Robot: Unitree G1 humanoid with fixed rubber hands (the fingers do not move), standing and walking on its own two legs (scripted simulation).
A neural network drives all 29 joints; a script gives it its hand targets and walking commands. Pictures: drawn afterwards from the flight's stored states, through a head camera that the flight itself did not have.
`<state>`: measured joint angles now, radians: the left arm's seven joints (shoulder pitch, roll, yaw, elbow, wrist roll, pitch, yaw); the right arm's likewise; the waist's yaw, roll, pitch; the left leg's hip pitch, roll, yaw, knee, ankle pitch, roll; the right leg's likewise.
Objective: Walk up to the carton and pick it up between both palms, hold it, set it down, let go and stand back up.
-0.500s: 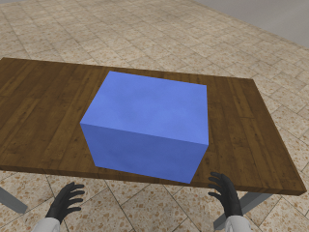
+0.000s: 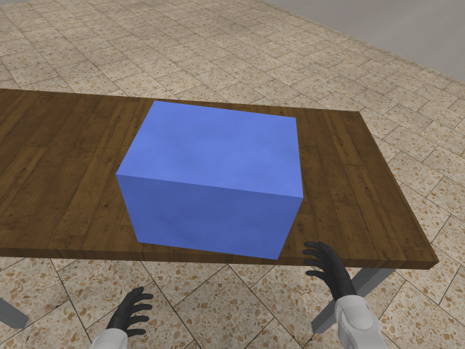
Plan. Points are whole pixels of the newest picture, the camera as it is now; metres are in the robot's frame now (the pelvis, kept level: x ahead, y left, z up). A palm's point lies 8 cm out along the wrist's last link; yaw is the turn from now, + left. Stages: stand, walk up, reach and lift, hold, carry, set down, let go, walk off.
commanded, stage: let go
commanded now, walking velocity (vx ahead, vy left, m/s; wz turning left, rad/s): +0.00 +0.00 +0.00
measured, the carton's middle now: (216, 180) +0.42 +0.04 +0.04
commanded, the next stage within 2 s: stand in 0.40 s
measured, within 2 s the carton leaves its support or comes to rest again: neither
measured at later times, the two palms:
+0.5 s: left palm (88, 343) +0.15 +0.24 -0.10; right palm (336, 288) +0.22 -0.18 -0.01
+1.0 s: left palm out of the picture +0.03 +0.30 -0.13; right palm (334, 289) +0.22 -0.18 -0.01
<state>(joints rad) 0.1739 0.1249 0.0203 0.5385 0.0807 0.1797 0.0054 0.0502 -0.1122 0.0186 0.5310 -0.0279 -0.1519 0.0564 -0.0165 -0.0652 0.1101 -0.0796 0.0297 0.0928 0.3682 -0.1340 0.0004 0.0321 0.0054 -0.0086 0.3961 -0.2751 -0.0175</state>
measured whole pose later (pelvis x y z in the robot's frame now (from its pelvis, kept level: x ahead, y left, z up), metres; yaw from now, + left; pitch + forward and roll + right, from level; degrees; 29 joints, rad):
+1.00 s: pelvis +0.00 +0.05 -0.01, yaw +0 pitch -2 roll +0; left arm 0.42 0.22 0.04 0.72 0.02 -0.01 -0.03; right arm 0.18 -0.26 -0.02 0.38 -0.01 -0.14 -0.01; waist 0.05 0.00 -0.02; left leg -0.29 -0.03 0.13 0.54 -0.22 0.08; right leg -0.18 -0.06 0.03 0.57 -0.35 0.05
